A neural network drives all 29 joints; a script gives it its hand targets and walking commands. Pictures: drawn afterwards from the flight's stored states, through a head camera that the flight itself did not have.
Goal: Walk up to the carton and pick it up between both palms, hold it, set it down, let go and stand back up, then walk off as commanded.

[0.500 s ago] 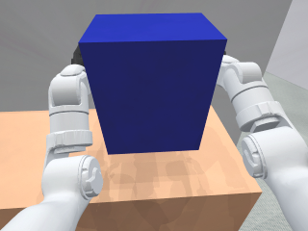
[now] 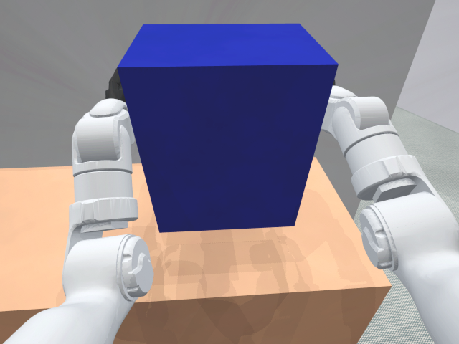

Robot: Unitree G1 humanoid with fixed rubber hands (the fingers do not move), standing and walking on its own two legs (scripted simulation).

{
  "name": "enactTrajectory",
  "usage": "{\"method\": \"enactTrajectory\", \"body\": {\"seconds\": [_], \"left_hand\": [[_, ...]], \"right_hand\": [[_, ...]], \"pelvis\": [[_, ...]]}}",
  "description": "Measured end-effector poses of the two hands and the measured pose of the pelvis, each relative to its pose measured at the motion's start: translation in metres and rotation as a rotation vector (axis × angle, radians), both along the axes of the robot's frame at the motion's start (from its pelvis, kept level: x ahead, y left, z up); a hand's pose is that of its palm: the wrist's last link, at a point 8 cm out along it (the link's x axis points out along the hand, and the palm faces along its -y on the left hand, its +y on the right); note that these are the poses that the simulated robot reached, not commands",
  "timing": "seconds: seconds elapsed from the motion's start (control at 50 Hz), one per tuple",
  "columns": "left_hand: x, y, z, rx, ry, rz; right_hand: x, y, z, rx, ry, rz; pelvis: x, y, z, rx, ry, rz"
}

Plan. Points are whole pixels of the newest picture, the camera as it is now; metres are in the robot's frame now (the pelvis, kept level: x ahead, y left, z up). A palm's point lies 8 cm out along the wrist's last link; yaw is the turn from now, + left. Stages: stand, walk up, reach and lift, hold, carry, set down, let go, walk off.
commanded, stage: hold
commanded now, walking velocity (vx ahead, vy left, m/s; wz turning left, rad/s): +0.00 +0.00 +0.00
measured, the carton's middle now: (225, 134) +0.35 +0.01 +0.26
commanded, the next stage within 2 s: none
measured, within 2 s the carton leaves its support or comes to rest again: neither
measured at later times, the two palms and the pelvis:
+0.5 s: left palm (119, 105) +0.37 +0.17 +0.30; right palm (320, 97) +0.38 -0.15 +0.31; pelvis +0.00 +0.00 +0.00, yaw +0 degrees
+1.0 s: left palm (122, 105) +0.37 +0.16 +0.30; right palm (323, 94) +0.38 -0.16 +0.31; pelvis +0.01 +0.00 +0.00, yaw +0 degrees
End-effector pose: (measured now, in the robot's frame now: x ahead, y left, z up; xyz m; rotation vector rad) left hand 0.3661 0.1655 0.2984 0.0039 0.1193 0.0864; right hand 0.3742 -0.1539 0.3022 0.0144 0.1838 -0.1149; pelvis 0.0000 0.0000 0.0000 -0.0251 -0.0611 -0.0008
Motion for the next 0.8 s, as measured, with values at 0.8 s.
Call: {"method": "enactTrajectory", "body": {"seconds": [0.8], "left_hand": [[0.006,-0.001,-0.002,-0.003,0.008,-0.001]], "right_hand": [[0.005,-0.001,0.001,0.018,0.011,-0.009]], "pelvis": [[0.001,0.002,0.000,-0.001,0.020,-0.003]]}}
